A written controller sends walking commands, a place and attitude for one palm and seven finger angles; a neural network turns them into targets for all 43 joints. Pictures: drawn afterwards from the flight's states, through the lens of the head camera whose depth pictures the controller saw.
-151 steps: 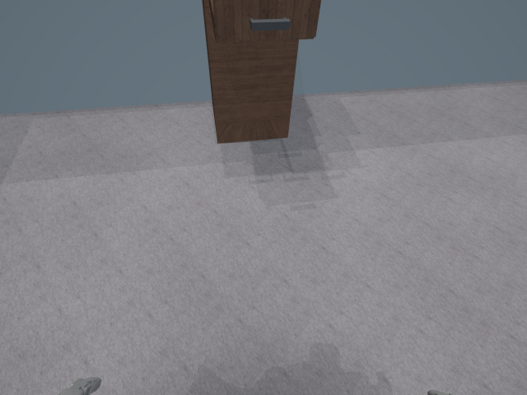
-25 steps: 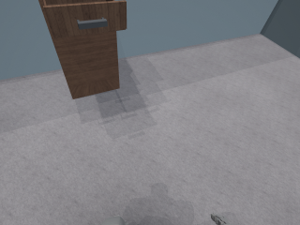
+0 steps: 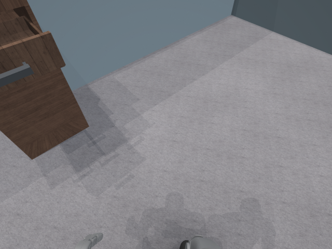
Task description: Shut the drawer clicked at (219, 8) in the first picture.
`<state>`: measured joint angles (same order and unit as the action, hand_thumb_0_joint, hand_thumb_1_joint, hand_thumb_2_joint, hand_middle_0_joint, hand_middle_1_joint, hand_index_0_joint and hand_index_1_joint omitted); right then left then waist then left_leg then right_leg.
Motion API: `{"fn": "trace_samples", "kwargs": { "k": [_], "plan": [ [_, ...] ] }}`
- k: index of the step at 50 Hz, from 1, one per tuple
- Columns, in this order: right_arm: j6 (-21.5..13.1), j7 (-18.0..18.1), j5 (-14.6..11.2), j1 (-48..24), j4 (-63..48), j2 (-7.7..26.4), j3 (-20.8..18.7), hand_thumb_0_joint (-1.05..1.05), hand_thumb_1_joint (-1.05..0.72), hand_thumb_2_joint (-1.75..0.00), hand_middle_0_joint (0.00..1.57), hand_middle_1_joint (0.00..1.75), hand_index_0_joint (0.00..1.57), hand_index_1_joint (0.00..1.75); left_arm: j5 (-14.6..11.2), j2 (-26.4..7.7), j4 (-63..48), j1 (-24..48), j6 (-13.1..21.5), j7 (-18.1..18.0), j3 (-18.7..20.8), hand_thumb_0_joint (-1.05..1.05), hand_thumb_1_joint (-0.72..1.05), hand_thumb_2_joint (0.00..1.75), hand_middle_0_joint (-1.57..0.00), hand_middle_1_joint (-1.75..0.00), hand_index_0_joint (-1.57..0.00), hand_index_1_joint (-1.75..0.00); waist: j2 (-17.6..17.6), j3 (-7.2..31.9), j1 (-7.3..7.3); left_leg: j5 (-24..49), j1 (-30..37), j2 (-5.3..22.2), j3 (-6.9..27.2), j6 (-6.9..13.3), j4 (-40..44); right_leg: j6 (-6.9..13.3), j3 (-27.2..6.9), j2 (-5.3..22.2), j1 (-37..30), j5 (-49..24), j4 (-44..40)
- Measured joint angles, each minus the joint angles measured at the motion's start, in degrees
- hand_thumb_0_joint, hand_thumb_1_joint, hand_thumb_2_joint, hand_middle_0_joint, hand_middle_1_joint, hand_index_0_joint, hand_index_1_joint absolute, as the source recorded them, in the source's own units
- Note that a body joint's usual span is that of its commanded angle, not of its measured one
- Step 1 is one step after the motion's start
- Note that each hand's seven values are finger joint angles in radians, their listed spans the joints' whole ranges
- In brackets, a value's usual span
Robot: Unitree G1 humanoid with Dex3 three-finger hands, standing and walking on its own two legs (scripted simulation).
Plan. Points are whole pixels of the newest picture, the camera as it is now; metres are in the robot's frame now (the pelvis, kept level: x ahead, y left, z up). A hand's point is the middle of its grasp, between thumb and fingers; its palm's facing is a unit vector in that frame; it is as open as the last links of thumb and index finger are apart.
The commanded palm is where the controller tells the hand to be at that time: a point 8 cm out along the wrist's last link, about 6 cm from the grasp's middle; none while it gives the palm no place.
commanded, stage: walk to a spot facing it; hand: left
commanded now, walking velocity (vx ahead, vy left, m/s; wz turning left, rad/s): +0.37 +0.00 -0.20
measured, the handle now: (8, 73) +0.66 +0.54 +0.04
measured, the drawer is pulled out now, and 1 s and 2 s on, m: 0.30 0.30 0.30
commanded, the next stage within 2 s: turn to face it in 0.52 s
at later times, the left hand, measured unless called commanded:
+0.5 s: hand out of the picture +0.13 +0.15 -0.16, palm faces +0.10 -0.98 -0.16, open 7.4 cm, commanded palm none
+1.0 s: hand (107, 150) +0.45 +0.21 -0.14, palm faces +0.14 -0.97 -0.21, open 7.4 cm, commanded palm none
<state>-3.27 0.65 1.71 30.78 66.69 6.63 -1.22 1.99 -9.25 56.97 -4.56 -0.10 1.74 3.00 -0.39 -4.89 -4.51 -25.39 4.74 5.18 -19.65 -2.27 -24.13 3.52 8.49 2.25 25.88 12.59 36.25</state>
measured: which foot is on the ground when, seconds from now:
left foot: down 0.00-0.02, up 0.04-0.58, down 0.60-1.00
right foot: up 0.00-0.00, down 0.02-0.60, up 0.62-1.00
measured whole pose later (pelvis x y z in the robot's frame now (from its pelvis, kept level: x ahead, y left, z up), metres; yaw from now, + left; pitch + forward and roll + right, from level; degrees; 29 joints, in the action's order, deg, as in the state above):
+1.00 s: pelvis +0.35 +0.01 +0.01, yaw +7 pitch +0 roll +0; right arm 1.0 0.1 1.4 16.2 58.9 10.4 -3.3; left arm 1.0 -10.0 53.7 -6.1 -0.8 -1.3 3.7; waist 0.2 -2.5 -2.1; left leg -14.2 -14.8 -0.7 -2.6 2.1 -29.2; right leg -4.1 2.9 3.2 23.4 20.6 44.4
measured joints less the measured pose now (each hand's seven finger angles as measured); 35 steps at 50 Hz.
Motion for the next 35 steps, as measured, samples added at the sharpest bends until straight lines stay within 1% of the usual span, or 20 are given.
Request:
{"fn": "trace_samples", "kwargs": {
  "k": [1,2,3,4,5,6,7,8,11,14,16,19,22,27,29,30,31,33,34,35],
  "plan": [
    [0.33,-0.23,-0.24,0.88,0.54,-0.55,0.08,0.01,-0.91,-0.89,0.2,0.29,0.2,0.3,0.07,-0.14,-0.38,0.04,0.95,0.0,-0.11,0.01,0.91,0.9,-0.19,-0.3,-0.2,-0.3,0.28,0.12,0.18,-1.8,-1.38,1.12,0.18,-0.27,-5.3,1.08,0.45,-0.48,-2.32,-1.28,-2.36],
    [0.83,-0.45,-0.65,0.9,1.03,-0.99,0.17,0.01,-0.91,-0.89,0.2,0.29,0.2,0.3,0.03,-0.14,-0.64,0.12,2.01,-0.22,0.02,0.01,0.9,0.9,-0.19,-0.3,-0.2,-0.3,0.34,-0.03,0.72,-2.24,-4.66,2.59,1.63,0.08,-14.3,2.0,0.63,-0.92,-2.24,-2.23,-1.1],
    [1.37,-0.59,-0.96,0.21,1.32,-1.22,0.18,0.01,-0.91,-0.89,0.2,0.29,0.2,0.3,-0.37,-0.06,-0.77,0.04,2.82,-0.45,0.03,0.01,0.9,0.9,-0.2,-0.3,-0.2,-0.3,0.25,-0.45,0.98,-2.89,-9.03,3.14,5.07,0.52,-24.95,2.56,0.81,-1.35,-2.26,-1.01,0.9],
    [1.82,-0.68,-1.07,-0.85,1.4,-1.29,0.0,0.01,-0.9,-0.89,0.2,0.29,0.2,0.3,-0.74,0.02,-0.74,-0.4,3.26,-0.64,-0.06,0.01,0.9,0.9,-0.2,-0.3,-0.2,-0.3,0.2,-0.64,1.2,-2.65,-13.45,2.96,8.49,0.91,-34.44,2.85,0.88,-1.79,-3.03,0.46,1.62],
    [2.14,-0.71,-1.07,-2.13,1.19,-1.21,-0.28,0.01,-0.9,-0.89,0.2,0.29,0.2,0.3,-1.01,0.15,-0.5,-1.14,3.42,-0.88,-0.14,0.01,0.9,0.9,-0.2,-0.3,-0.2,-0.3,0.12,-0.59,1.38,-1.0,-17.48,2.76,11.04,1.24,-41.4,2.93,0.88,-2.31,-4.34,1.42,1.06],
    [2.35,-0.69,-0.94,-3.6,0.71,-0.97,-0.55,0.01,-0.9,-0.89,0.2,0.29,0.2,0.3,-1.16,0.34,-0.03,-2.09,3.44,-1.2,-0.21,0.01,0.9,0.89,-0.2,-0.3,-0.2,-0.3,-0.04,-0.3,1.47,1.26,-21.1,2.88,12.74,1.42,-45.48,2.82,0.86,-2.87,-5.92,1.74,-0.4],
    [2.48,-0.64,-0.75,-5.15,-0.03,-0.67,-0.79,0.01,-0.9,-0.89,0.2,0.29,0.2,0.3,-1.32,0.54,0.51,-3.2,3.51,-1.59,-0.1,0.0,0.91,0.89,-0.2,-0.3,-0.2,-0.3,-0.19,0.19,1.51,3.38,-24.36,3.23,13.84,1.43,-47.22,2.36,0.81,-3.39,-7.5,1.35,-2.38],
    [2.52,-0.59,-0.58,-6.65,-0.97,-0.42,-1.01,0.01,-0.9,-0.89,0.2,0.29,0.2,0.3,-1.8,0.43,0.61,-4.19,3.92,-2.38,0.84,-0.01,0.92,0.89,-0.2,-0.3,-0.2,-0.3,-0.4,0.81,1.62,5.11,-27.33,3.67,14.7,1.34,-47.31,2.38,0.81,-3.94,-8.92,0.92,-4.43],
    [2.41,-0.7,-0.17,-11.05,-4.0,0.48,-1.64,0.01,-0.91,-0.89,0.2,0.29,0.2,0.29,-1.14,-0.89,1.76,-6.99,4.19,-2.93,1.1,-0.03,0.95,0.89,-0.2,-0.3,-0.2,-0.3,-0.75,2.83,2.03,9.07,-33.84,4.76,15.52,0.77,-43.04,2.85,0.39,-5.01,-12.51,0.07,-9.57],
    [2.56,-0.58,0.27,-14.88,-6.01,2.05,-2.23,0.01,-0.92,-0.89,0.2,0.29,0.2,0.29,-0.95,-1.14,3.35,-9.91,4.17,-2.61,0.58,-0.02,0.94,0.89,-0.2,-0.3,-0.2,-0.3,-1.38,4.36,2.62,12.86,-37.53,5.12,15.84,0.16,-38.22,2.66,0.05,-5.68,-15.86,0.06,-13.23],
    [2.66,-0.99,0.12,-16.76,-6.7,3.56,-2.65,0.02,-0.94,-0.89,0.2,0.29,0.2,0.29,-0.88,-0.8,4.2,-11.95,4.35,-2.47,0.17,-0.02,0.94,0.89,-0.2,-0.3,-0.2,-0.3,-1.63,4.97,3.4,14.63,-38.73,5.04,15.89,-0.1,-35.37,2.34,-0.12,-5.93,-18.08,0.52,-15.02],
    [2.81,-1.63,-0.01,-19.23,-7.65,5.12,-2.79,0.02,-0.94,-0.89,0.19,0.29,0.2,0.29,-0.83,-0.12,5.28,-15.0,4.66,-2.35,-0.43,-0.01,0.92,0.9,-0.2,-0.3,-0.2,-0.3,-1.52,5.15,4.64,16.35,-39.25,4.63,15.84,-0.25,-30.93,1.75,-0.17,-6.08,-21.35,1.6,-17.12],
    [2.97,-2.12,-0.18,-21.67,-8.41,5.76,-2.58,0.01,-0.93,-0.89,0.19,0.29,0.19,0.29,-0.72,0.56,6.51,-17.72,4.82,-2.39,-1.03,0.0,0.92,0.9,-0.2,-0.3,-0.2,-0.3,-0.95,4.48,5.94,16.75,-38.31,3.95,15.27,0.04,-25.6,0.92,-0.05,-5.84,-24.38,3.18,-18.36],
    [2.71,-2.48,-0.44,-25.7,-9.47,5.12,-1.64,0.01,-0.92,-0.89,0.19,0.29,0.19,0.29,-0.56,1.38,8.82,-21.35,4.3,-2.57,-1.65,0.0,0.91,0.9,-0.2,-0.3,-0.2,-0.3,0.39,2.25,8.12,14.33,-33.76,1.68,13.44,1.91,-16.69,-1.18,0.14,-4.57,-28.67,7.28,-18.09],
    [1.89,-2.26,-0.39,-26.81,-10.06,4.42,-1.07,0.01,-0.91,-0.89,0.19,0.29,0.19,0.29,-0.64,1.6,9.77,-22.76,3.92,-2.57,-1.68,0.01,0.91,0.89,-0.2,-0.3,-0.2,-0.3,1.25,1.38,8.55,14.13,-29.94,-0.05,12.11,3.07,-11.86,-2.28,-0.1,-3.22,-28.94,10.57,-14.44],
    [1.15,-2.09,-0.22,-27.02,-10.51,4.27,-0.75,0.01,-0.91,-0.89,0.19,0.29,0.19,0.29,-0.81,1.96,10.24,-23.62,3.65,-2.52,-1.67,0.01,0.9,0.89,-0.2,-0.3,-0.2,-0.3,1.08,1.22,8.62,16.01,-27.57,-0.37,11.66,4.17,-9.38,-2.65,-0.47,-2.7,-27.52,12.72,-9.48],
    [0.37,-1.77,0.0,-27.32,-10.8,3.8,-0.63,0.01,-0.91,-0.89,0.19,0.29,0.19,0.29,-1.09,2.1,10.71,-23.6,3.11,-2.39,-1.63,0.01,0.9,0.89,-0.2,-0.3,-0.2,-0.3,1.43,0.66,8.51,15.72,-27.36,-0.68,11.06,5.24,-10.68,-2.69,-1.21,-1.73,-24.31,14.09,-0.8],
    [-0.37,-1.26,-0.32,-26.97,-11.07,2.68,-0.09,0.01,-0.91,-0.89,0.19,0.29,0.2,0.29,-1.2,2.01,11.08,-22.63,2.14,-2.38,-1.54,0.01,0.9,0.89,-0.2,-0.3,-0.2,-0.3,2.09,-0.29,8.56,12.3,-26.11,-0.99,9.66,5.97,-12.97,-2.4,-4.08,-1.01,-16.47,16.16,17.99],
    [-0.47,-1.03,-0.49,-26.26,-10.93,2.09,0.11,0.0,-0.91,-0.89,0.19,0.29,0.2,0.29,-1.12,1.83,11.03,-21.79,1.8,-2.39,-1.35,0.01,0.9,0.89,-0.2,-0.3,-0.2,-0.3,2.24,-0.36,8.29,11.3,-24.97,-1.27,9.26,6.02,-12.5,-2.55,-4.62,-0.61,-12.85,15.52,24.61],
    [-0.5,-0.77,-0.63,-25.32,-10.56,1.51,0.24,0.0,-0.91,-0.89,0.19,0.29,0.2,0.3,-1.01,1.53,10.77,-20.64,1.54,-2.35,-1.15,0.01,0.9,0.89,-0.2,-0.3,-0.2,-0.3,2.35,-0.35,7.91,11.07,-23.71,-1.69,9.14,5.88,-11.25,-2.94,-4.65,0.08,-9.7,14.35,28.61]
  ]
}}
